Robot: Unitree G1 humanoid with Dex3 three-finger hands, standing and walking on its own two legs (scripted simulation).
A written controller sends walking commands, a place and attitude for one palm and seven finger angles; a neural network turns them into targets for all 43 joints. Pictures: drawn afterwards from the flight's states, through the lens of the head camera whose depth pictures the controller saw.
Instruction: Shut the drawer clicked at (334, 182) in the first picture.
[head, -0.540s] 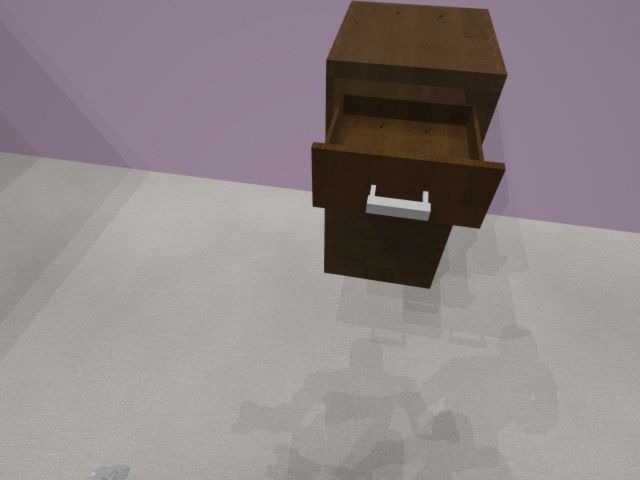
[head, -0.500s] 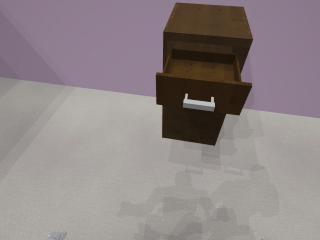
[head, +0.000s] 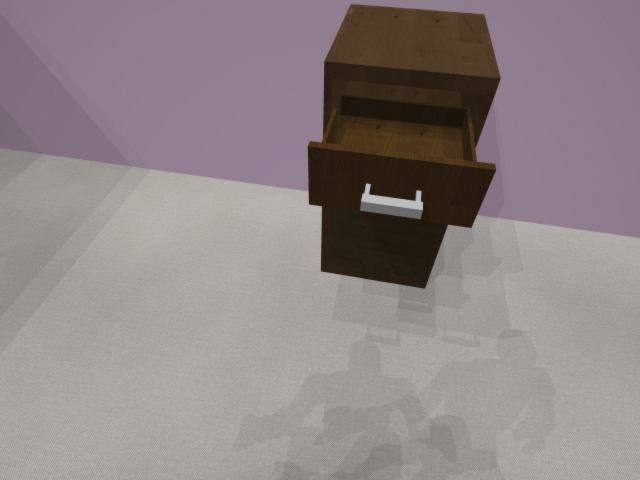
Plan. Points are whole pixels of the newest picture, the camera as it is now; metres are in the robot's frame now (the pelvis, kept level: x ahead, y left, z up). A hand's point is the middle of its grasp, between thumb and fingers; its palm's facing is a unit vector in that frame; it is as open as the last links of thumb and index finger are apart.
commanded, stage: stand and wait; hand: left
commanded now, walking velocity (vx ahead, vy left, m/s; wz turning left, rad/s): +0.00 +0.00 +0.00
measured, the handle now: (392, 199) +0.66 -0.11 -0.06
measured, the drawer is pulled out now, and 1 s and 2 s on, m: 0.30 0.30 0.30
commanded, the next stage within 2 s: look at it before walking up in 0.28 s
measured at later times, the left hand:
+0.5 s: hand out of the picture +0.07 +0.24 -0.15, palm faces -0.04 -0.94 -0.33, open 7.4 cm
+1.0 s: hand out of the picture +0.06 +0.25 -0.16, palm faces -0.03 -0.94 -0.33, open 7.4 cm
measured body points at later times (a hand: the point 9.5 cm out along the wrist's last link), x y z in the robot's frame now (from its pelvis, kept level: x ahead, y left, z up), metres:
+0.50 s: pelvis -0.01 +0.00 +0.00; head -0.01 +0.00 +0.45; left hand +0.07 +0.29 -0.13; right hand +0.06 -0.29 -0.14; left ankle +0.01 +0.13 -0.74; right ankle +0.01 -0.12 -0.74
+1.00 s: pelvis -0.01 +0.00 +0.00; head +0.00 +0.00 +0.45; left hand +0.06 +0.30 -0.13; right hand +0.06 -0.29 -0.13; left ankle +0.01 +0.13 -0.74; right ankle +0.01 -0.12 -0.74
